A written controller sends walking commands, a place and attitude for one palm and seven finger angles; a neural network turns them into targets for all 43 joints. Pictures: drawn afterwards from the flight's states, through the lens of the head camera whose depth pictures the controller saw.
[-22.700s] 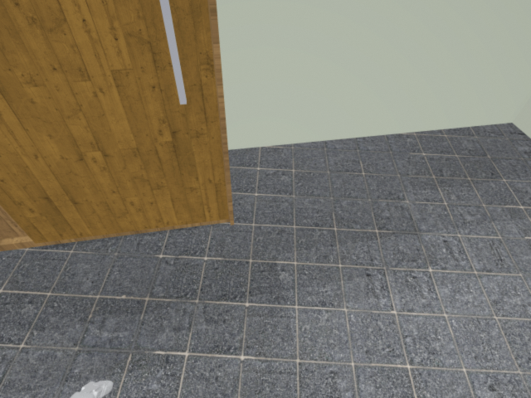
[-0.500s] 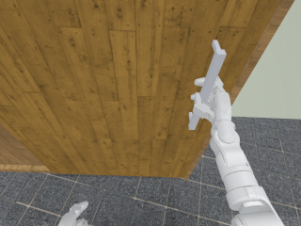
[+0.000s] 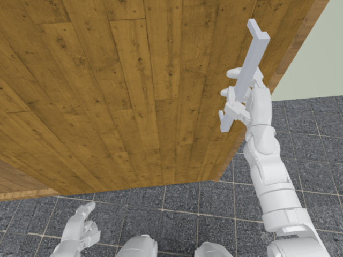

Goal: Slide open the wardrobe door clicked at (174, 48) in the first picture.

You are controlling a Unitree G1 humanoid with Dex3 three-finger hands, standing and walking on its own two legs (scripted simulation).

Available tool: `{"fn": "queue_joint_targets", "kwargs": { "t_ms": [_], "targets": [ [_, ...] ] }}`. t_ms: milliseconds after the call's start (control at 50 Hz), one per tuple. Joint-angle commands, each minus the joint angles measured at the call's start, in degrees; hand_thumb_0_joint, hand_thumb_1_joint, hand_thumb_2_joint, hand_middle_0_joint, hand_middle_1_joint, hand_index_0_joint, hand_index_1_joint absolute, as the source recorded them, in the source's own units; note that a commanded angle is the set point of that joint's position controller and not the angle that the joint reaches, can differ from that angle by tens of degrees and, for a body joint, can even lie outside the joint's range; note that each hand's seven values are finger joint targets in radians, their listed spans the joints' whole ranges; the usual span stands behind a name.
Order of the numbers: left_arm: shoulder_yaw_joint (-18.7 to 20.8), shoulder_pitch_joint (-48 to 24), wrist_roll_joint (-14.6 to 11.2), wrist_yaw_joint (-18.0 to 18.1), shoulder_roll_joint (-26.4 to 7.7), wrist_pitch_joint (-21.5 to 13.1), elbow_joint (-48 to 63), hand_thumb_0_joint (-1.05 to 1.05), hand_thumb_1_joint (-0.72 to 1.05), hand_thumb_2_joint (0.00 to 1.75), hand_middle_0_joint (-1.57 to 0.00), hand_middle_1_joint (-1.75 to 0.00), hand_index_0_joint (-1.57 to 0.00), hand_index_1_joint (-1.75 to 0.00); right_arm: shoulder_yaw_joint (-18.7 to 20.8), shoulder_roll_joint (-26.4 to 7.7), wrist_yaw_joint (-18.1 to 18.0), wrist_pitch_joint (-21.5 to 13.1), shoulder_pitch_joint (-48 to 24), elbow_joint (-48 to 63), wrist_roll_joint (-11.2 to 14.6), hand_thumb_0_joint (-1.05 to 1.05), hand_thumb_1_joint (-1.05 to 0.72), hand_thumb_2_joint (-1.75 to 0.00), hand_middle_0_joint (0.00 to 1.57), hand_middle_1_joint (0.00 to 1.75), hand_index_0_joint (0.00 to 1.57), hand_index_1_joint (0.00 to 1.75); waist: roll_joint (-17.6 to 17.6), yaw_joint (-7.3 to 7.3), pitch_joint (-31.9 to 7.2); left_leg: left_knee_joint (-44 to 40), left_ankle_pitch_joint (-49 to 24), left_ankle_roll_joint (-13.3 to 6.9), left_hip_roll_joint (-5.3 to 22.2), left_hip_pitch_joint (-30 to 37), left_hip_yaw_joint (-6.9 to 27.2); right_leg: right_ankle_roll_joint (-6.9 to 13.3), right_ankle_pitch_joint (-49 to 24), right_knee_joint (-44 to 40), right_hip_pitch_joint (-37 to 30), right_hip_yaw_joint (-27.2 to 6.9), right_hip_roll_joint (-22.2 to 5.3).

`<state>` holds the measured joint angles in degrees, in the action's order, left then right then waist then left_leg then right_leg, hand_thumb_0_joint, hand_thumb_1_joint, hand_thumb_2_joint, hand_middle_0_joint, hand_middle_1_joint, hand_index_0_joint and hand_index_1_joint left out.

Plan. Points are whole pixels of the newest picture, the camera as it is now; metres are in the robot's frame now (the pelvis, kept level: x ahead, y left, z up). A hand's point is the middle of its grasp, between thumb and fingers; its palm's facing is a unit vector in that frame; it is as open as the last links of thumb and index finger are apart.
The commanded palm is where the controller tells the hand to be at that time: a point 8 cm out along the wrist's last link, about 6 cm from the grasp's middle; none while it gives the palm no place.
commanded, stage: step sideways, sliding the door along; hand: right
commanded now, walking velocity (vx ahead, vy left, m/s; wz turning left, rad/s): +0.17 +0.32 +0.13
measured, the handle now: (235, 87) +0.46 -0.15 +0.10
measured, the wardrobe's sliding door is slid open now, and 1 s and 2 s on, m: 0.01 0.15 0.41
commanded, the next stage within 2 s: none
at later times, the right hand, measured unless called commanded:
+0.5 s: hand (213, 100) +0.41 -0.10 +0.11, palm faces +0.42 +0.91 -0.05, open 6.3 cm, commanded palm +0.37 -0.05 +0.12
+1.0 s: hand (157, 108) +0.39 +0.03 +0.11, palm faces +0.28 +0.96 -0.04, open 5.9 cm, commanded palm +0.36 +0.05 +0.11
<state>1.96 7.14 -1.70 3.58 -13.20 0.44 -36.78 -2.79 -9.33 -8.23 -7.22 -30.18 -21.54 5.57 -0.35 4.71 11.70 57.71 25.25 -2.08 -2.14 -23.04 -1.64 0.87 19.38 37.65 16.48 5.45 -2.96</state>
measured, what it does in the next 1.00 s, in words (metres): steps to the left: left foot, then right foot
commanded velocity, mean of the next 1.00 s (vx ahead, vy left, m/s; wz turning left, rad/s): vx -0.15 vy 0.15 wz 0.15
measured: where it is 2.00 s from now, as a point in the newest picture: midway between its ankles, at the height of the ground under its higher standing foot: outside the picture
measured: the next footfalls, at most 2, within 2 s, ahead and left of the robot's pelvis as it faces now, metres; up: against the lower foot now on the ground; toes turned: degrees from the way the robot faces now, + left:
left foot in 0.34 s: +0.14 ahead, +0.29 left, +0.00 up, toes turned +4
right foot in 0.50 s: +0.10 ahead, +0.00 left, +0.00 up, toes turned -8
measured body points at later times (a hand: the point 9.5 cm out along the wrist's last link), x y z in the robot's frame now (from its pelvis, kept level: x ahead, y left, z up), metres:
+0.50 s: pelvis +0.05 +0.12 +0.00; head +0.16 +0.12 +0.43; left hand +0.29 +0.33 -0.11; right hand +0.38 -0.14 +0.12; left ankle +0.11 +0.29 -0.72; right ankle +0.06 +0.00 -0.72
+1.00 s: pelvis +0.07 +0.17 +0.01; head +0.17 +0.18 +0.44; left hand +0.31 +0.35 -0.10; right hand +0.37 -0.02 +0.12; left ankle +0.12 +0.30 -0.72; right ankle +0.07 +0.02 -0.70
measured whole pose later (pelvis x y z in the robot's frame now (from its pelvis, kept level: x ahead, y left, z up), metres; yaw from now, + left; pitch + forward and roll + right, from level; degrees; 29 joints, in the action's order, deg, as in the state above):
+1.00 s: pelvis +0.07 +0.17 +0.01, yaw +0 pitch -4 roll +0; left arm -1.5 0.2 -2.3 0.9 -10.3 -5.1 -33.1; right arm -0.6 -4.0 -13.4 -3.8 -5.2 9.7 3.4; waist 3.4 5.6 18.1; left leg 34.2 13.4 0.1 4.2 -16.2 -5.8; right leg -1.8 28.5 47.0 17.0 1.1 -4.6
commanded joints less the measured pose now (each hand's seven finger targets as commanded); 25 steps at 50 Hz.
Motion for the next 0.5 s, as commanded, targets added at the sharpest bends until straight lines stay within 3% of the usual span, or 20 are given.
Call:
{"fn": "queue_joint_targets", "kwargs": {
  "t_ms": [0,40,100,140,180,220,240,280,300,320,340,360,380,400,420,440,460,480],
  "targets": [
    [1.67,-4.17,0.20,-1.17,-5.76,-2.02,7.85,0.00,0.90,0.90,-0.20,-0.30,-0.20,-0.30,-12.72,8.44,6.10,-5.40,-28.91,25.47,-1.56,0.00,-0.90,-0.90,0.45,1.40,0.45,1.40,1.15,-7.35,-24.67,13.39,2.38,1.60,6.99,-19.94,8.10,13.03,-40.76,-11.07,-30.66,-24.05,-27.30],
    [2.07,-3.20,-0.41,-1.67,-6.21,-2.31,8.45,0.00,0.90,0.90,-0.20,-0.30,-0.20,-0.30,-14.50,10.83,6.20,-4.28,-28.55,26.16,-2.09,0.00,-0.90,-0.90,0.45,1.40,0.45,1.40,6.52,-7.33,-24.76,8.74,-1.57,2.21,6.55,-16.03,4.03,10.02,-37.75,-11.28,-27.58,-15.31,-22.41],
    [2.44,-2.85,-0.73,-1.67,-6.24,-3.27,10.06,0.00,0.90,0.90,-0.20,-0.30,-0.20,-0.30,-13.29,9.55,6.36,-3.15,-26.75,26.83,-2.37,0.00,-0.90,-0.90,0.45,1.40,0.45,1.40,12.63,-7.49,-25.38,4.22,-5.15,3.11,6.43,-10.47,-0.63,8.14,-37.05,-12.59,-24.65,-8.25,-18.99],
    [2.38,-3.33,-0.87,-1.84,-5.95,-3.72,11.07,0.00,0.90,0.90,-0.20,-0.30,-0.20,-0.30,-12.15,8.32,5.97,-3.09,-26.10,28.19,-1.77,0.00,-0.90,-0.90,0.45,1.40,0.45,1.40,16.38,-7.48,-25.38,-0.85,-4.71,3.07,6.44,-6.82,-2.53,7.56,-38.87,-11.82,-24.49,-5.81,-18.43],
    [2.20,-4.04,-0.93,-1.65,-6.00,-4.11,11.57,0.00,0.90,0.90,-0.20,-0.30,-0.20,-0.30,-10.41,6.34,5.39,-3.02,-24.46,28.97,-1.63,0.00,-0.90,-0.90,0.45,1.40,0.45,1.40,17.53,-7.54,-25.22,-5.83,-5.18,3.14,5.33,-2.19,-4.48,6.41,-41.90,-10.25,-24.13,-3.44,-18.39],
    [1.89,-4.31,-0.93,-1.87,-5.54,-4.12,12.04,0.00,0.90,0.90,-0.20,-0.30,-0.20,-0.30,-9.48,5.45,4.95,-3.31,-22.02,29.63,-1.15,0.00,-0.90,-0.90,0.45,1.40,0.45,1.40,18.22,-7.40,-24.89,-13.13,-5.89,2.93,4.07,2.24,-4.99,4.83,-44.49,-7.01,-24.71,-3.38,-18.56],
    [1.82,-4.24,-1.07,-1.91,-5.28,-4.29,11.87,0.00,0.90,0.90,-0.20,-0.30,-0.20,-0.30,-9.11,5.17,4.69,-3.45,-20.42,29.91,-1.27,0.00,-0.90,-0.90,0.45,1.40,0.45,1.40,17.42,-7.00,-25.02,-18.62,-9.46,2.71,3.34,5.68,-5.12,3.48,-43.71,-3.22,-24.96,-2.39,-17.32],
    [1.40,-3.50,-1.52,-1.86,-4.53,-5.23,11.02,0.00,0.90,0.90,-0.20,-0.30,-0.20,-0.30,-8.20,3.80,4.44,-3.50,-18.04,30.65,-2.83,0.00,-0.90,-0.90,0.45,1.40,0.45,1.40,12.18,-6.40,-25.21,-34.81,-26.66,3.19,2.37,13.88,-6.57,0.21,-37.22,6.93,-23.01,-0.62,-11.31],
    [0.94,-3.04,-1.60,-1.76,-3.06,-5.57,10.41,0.00,0.90,0.90,-0.20,-0.30,-0.20,-0.30,-7.70,2.20,4.16,-3.48,-16.64,30.92,-3.91,0.00,-0.90,-0.90,0.45,1.40,0.45,1.40,3.50,-7.06,-25.63,-36.44,-42.57,2.63,5.36,22.72,-4.12,-0.57,-28.68,11.61,-14.39,-0.90,-7.54],
    [0.64,-3.12,-1.25,-1.56,-1.25,-5.68,9.93,0.00,0.90,0.90,-0.20,-0.30,-0.20,-0.30,-6.30,-0.98,3.59,-3.53,-14.74,31.47,-4.98,0.00,-0.90,-0.90,0.45,1.40,0.45,1.40,-8.48,-7.65,-25.54,-32.88,-63.72,-1.14,14.87,30.28,4.85,-2.51,-6.10,19.09,-1.24,0.83,-3.14],
    [0.82,-3.04,-0.87,-1.04,-1.43,-5.93,9.35,0.00,0.90,0.90,-0.20,-0.30,-0.20,-0.30,-4.85,-1.45,3.04,-2.66,-7.18,27.27,-4.91,0.00,-0.90,-0.90,0.45,1.40,0.45,1.40,-17.83,-5.62,-24.99,-30.13,-78.42,-5.42,20.03,31.18,13.30,-3.20,15.28,26.67,8.57,-2.14,1.61],
    [1.91,-2.79,-1.03,-0.49,-2.43,-5.93,9.95,0.00,0.90,0.90,-0.20,-0.30,-0.20,-0.30,-4.87,-1.16,3.16,-2.48,-7.00,31.29,-3.91,0.00,-0.90,-0.90,0.45,1.40,0.45,1.40,-27.55,-4.17,-26.88,-29.55,-75.07,-6.06,20.96,31.33,16.20,-2.20,18.37,30.58,9.12,-6.36,0.78],
    [2.27,-4.90,-1.09,-0.05,-3.62,-7.19,9.49,0.00,0.90,0.90,-0.20,-0.30,-0.20,-0.30,-4.60,-0.40,2.53,-2.56,-9.44,36.79,-3.31,0.00,-0.90,-0.90,0.45,1.40,0.45,1.40,-21.83,-4.82,-30.38,-27.75,-69.12,-7.86,22.12,31.60,16.10,-1.82,18.37,26.18,8.24,-7.69,0.37],
    [0.87,-5.26,-1.20,0.04,-1.92,-7.91,8.34,0.00,0.90,0.90,-0.20,-0.30,-0.20,-0.30,-7.51,3.40,1.87,-3.31,-10.05,40.27,-2.97,0.00,-0.90,-0.90,0.45,1.40,0.45,1.40,-18.37,-6.16,-27.19,-25.75,-70.25,-7.78,21.58,33.05,11.80,-1.22,16.42,16.15,9.37,-7.62,-0.52],
    [0.77,-5.13,-1.24,0.28,-1.97,-8.33,7.55,0.00,0.90,0.90,-0.20,-0.30,-0.20,-0.30,-7.94,4.69,1.37,-3.57,-8.21,39.71,-2.99,0.00,-0.90,-0.90,0.45,1.40,0.45,1.40,-15.77,-7.28,-27.28,-22.39,-70.27,-6.17,19.11,30.96,8.70,-1.04,10.32,3.46,5.25,-5.91,-0.11],
    [1.35,-4.98,-1.29,0.31,-2.49,-8.40,7.48,0.00,0.90,0.90,-0.20,-0.30,-0.20,-0.30,-8.82,5.11,1.29,-4.00,-7.33,41.39,-2.94,0.00,-0.90,-0.90,0.45,1.40,0.45,1.40,-12.15,-7.55,-28.52,-17.88,-65.02,-3.33,16.27,27.49,5.51,-0.77,-4.93,-9.70,-3.30,-3.15,-0.34],
    [2.67,-5.97,-1.09,0.20,-4.30,-8.47,9.17,0.00,0.90,0.90,-0.20,-0.30,-0.20,-0.30,-10.31,6.16,1.58,-4.61,-7.11,45.18,-2.38,0.00,-0.90,-0.90,0.45,1.40,0.45,1.40,-4.63,-6.82,-30.35,-13.17,-47.49,0.92,11.87,16.61,1.74,1.77,-29.80,-14.58,-16.79,-7.06,-7.47],
    [3.83,-6.57,-1.19,-0.40,-6.08,-8.60,10.66,0.00,0.90,0.90,-0.20,-0.30,-0.20,-0.30,-12.98,8.20,2.05,-4.75,-6.76,47.12,-2.05,0.00,-0.90,-0.90,0.45,1.40,0.45,1.40,8.85,-5.64,-31.78,-2.78,-11.83,3.50,7.17,2.13,-0.81,7.86,-56.76,-13.13,-27.92,-18.24,-20.93]
  ]
}}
